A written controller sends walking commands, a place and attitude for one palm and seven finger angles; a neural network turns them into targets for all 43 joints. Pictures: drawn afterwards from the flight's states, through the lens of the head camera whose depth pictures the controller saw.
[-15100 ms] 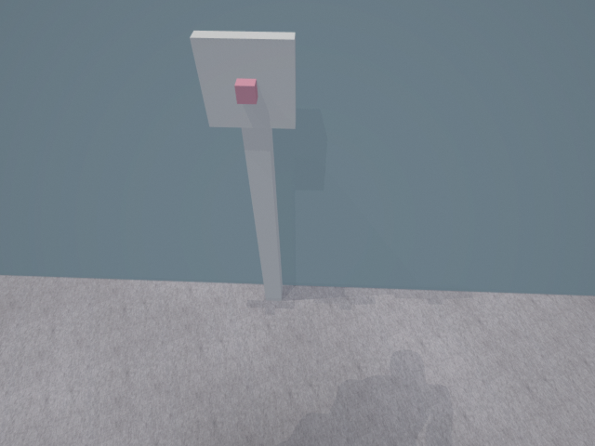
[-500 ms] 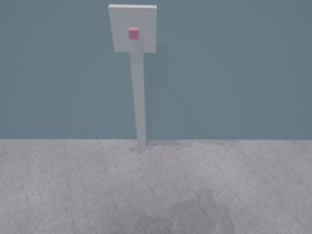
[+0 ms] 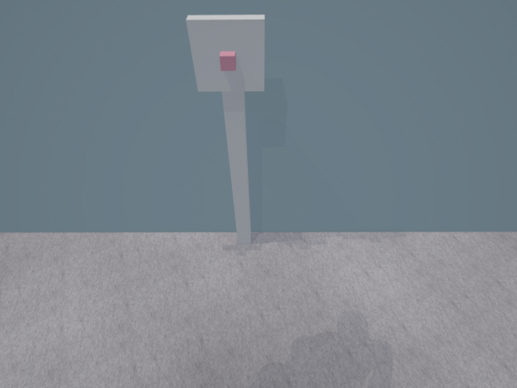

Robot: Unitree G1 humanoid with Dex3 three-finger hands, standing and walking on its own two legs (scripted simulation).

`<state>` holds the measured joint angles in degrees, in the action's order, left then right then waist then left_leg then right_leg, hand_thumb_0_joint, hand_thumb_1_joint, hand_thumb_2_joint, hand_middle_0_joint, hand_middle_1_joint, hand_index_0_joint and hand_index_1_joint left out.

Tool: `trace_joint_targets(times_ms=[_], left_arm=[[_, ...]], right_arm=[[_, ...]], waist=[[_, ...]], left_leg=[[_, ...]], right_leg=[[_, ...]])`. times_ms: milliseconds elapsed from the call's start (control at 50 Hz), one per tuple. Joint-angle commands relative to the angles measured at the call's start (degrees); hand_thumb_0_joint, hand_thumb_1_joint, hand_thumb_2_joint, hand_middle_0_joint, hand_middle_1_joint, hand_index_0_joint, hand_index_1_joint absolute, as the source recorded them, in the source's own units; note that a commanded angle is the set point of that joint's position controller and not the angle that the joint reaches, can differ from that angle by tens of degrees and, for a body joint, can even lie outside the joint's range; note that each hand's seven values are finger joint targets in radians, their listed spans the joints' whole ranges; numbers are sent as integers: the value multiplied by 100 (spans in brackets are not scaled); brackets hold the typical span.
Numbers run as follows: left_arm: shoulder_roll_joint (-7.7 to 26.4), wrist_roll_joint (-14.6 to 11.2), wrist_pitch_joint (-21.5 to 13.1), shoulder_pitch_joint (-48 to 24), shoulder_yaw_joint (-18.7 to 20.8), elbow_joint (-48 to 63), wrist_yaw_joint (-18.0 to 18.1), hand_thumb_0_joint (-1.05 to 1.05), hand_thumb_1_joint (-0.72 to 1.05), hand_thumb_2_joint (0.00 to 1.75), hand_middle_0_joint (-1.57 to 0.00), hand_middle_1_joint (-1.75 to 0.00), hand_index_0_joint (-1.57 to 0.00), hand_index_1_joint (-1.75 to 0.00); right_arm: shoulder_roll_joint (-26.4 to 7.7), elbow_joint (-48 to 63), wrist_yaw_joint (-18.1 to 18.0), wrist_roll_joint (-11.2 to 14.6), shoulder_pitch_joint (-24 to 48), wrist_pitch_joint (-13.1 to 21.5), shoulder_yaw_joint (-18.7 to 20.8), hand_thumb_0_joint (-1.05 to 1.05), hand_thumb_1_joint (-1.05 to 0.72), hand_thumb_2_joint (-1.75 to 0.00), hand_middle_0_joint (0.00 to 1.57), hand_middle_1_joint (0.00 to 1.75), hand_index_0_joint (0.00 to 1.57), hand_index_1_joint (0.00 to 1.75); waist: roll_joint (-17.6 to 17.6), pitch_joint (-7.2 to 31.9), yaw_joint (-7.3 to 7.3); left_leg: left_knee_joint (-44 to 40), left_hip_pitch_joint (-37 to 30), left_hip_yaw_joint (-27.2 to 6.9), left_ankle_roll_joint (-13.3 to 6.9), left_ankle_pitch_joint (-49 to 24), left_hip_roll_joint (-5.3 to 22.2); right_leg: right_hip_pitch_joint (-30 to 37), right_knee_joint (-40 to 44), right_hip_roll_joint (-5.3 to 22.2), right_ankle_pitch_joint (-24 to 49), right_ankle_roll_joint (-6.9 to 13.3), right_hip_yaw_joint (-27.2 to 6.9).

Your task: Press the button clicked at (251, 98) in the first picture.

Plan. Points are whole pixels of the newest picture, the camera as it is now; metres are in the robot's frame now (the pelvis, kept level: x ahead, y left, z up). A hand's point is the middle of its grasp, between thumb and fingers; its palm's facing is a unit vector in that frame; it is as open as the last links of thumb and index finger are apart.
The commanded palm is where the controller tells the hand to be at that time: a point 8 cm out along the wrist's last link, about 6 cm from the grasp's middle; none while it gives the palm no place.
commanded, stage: let the arm hang, fingers relaxed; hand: left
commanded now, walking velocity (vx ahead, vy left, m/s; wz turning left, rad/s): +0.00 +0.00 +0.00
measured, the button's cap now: (228, 60) +0.81 +0.11 +0.12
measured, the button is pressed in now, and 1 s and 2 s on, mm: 0 0 0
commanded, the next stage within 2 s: stand and wait in 0.32 s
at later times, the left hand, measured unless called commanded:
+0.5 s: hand out of the picture +0.00 +0.16 -0.17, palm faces +0.03 -0.98 -0.20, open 7.3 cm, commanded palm none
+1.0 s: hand out of the picture +0.04 +0.18 -0.17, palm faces +0.00 -0.97 -0.24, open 7.4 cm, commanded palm none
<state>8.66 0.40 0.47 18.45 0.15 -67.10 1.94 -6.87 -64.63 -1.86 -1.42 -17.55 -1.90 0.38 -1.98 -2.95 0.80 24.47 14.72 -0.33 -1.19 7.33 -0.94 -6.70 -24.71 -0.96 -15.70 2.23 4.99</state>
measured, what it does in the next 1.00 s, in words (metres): stands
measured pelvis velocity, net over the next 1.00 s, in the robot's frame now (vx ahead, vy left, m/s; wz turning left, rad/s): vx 0.02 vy -0.01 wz -0.01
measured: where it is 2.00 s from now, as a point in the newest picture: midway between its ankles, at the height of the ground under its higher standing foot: outside the picture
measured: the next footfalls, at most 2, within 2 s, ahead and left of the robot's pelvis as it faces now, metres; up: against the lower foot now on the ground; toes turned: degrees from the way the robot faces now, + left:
none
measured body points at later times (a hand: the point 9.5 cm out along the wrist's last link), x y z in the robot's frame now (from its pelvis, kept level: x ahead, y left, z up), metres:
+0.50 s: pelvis +0.01 -0.01 +0.00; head +0.03 -0.01 +0.45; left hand +0.00 +0.21 -0.16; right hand +0.00 -0.22 -0.16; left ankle +0.07 +0.10 -0.74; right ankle -0.02 -0.09 -0.74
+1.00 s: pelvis +0.02 -0.01 +0.00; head +0.04 -0.02 +0.45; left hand +0.04 +0.23 -0.15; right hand +0.04 -0.25 -0.16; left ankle +0.07 +0.10 -0.74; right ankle -0.02 -0.09 -0.74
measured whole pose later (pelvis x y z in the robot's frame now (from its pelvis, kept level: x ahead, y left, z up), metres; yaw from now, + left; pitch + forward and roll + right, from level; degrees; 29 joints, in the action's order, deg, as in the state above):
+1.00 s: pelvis +0.02 -0.01 +0.00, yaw -1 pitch -2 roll +0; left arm 10.8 0.3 -0.8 12.5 0.7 -65.9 1.7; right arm -11.1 -65.1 -2.1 -1.2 -11.4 -0.8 0.7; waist -0.9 -4.4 0.7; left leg 22.3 11.9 -0.2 -0.1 8.4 -0.2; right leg -3.2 -20.6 -1.8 -15.6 2.9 4.6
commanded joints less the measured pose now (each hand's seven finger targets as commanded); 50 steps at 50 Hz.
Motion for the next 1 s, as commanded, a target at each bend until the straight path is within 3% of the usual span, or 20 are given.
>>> trace_joint_targets(times_ms=[0, 180, 260, 380, 460, 520, 980], left_arm=[[540, 7, -62, 390, 150, 148, 35, 0, 90, 90, -20, -30, -20, -30], [471, 1, -128, 302, 171, 214, 63, 0, 90, 90, -20, -30, -20, -30], [448, -13, -124, 248, 167, 205, 59, 0, 90, 90, -20, -30, -20, -30], [502, -7, -135, 229, 175, 218, 61, 0, 90, 90, -20, -30, -20, -30], [547, -18, -149, 169, 179, 215, 58, 0, 90, 90, -20, -30, -20, -30], [542, -18, -145, 171, 165, 200, 59, 0, 90, 90, -20, -30, -20, -30], [1072, -6, -191, -363, 223, 316, 12, 0, 90, 90, -20, -30, -20, -30]], right_arm=[[-496, 82, -31, 15, -383, 101, 91, 0, -90, -90, 20, 30, 20, 30], [-446, 63, -51, 34, -369, 162, 91, 0, -90, -90, 20, 30, 20, 30], [-451, 39, -56, 26, -320, 153, 80, 0, -90, -90, 20, 30, 20, 30], [-528, 69, -62, 45, -238, 152, 102, 0, -90, -90, 20, 30, 20, 30], [-591, 45, -72, 42, -208, 171, 91, 0, -90, -90, 20, 30, 20, 30], [-632, 46, -74, 42, -145, 164, 90, 0, -90, -90, 20, 30, 20, 30], [-1182, 129, -44, 56, 471, 193, 138, 0, -90, -90, 20, 30, 20, 30]], waist=[[54, -496, -41], [104, -326, -37], [-10, -390, -18], [209, -336, -27], [53, -164, -8], [148, -209, -7], [158, -97, -33]], left_leg=[[-573, -3, -625, -130, 681, 553], [-385, -184, -525, -106, -152, 558], [-377, -236, -507, -82, -98, 555], [-307, -294, -472, -88, -236, 575], [-311, -409, -491, -92, -459, 613], [-323, -458, -490, -95, -431, 619], [-419, -602, -498, -65, -542, 684]], right_leg=[[-722, 733, 644, -575, 202, -612], [-470, 725, 704, 113, 176, -616], [-521, 770, 717, 58, 181, -646], [-445, 830, 734, 215, 164, -624], [-295, 774, 734, 494, 160, -650], [-334, 802, 723, 490, 161, -654], [-125, 972, 784, 832, 111, -713]])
